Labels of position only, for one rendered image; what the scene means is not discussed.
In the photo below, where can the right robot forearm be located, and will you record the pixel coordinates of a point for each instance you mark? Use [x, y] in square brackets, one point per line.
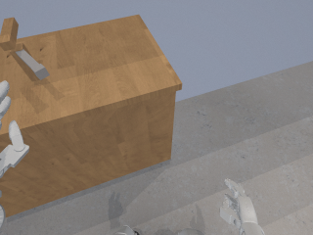
[250, 228]

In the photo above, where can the counter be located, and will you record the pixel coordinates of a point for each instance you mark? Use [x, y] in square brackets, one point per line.
[106, 109]

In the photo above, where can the tap lever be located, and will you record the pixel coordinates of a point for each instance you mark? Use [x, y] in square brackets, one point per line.
[39, 70]

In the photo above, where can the right robot hand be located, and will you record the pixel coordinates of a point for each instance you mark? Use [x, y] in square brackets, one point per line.
[241, 210]

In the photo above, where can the left robot hand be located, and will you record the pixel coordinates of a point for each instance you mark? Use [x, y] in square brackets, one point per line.
[12, 154]

